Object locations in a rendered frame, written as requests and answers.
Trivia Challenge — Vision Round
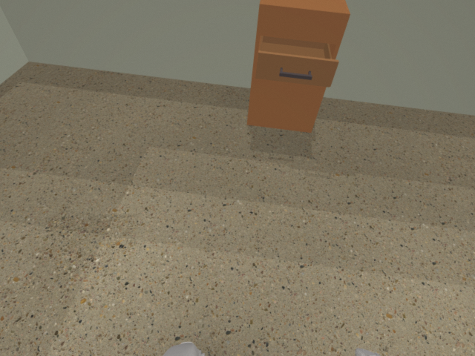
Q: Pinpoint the drawer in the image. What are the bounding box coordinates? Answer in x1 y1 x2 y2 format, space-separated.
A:
255 36 339 87

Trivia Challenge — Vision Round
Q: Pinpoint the cabinet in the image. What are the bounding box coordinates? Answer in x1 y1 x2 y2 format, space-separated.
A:
247 0 350 133

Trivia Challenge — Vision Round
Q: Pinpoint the handle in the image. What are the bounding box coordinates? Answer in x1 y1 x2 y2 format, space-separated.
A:
276 81 304 86
279 67 312 80

